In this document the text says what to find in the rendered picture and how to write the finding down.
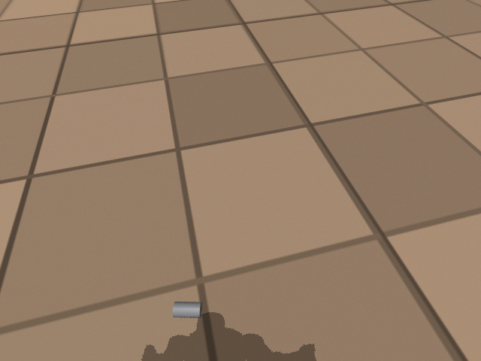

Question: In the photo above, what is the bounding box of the can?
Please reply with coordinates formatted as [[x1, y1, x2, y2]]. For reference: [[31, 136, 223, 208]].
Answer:
[[172, 302, 202, 318]]

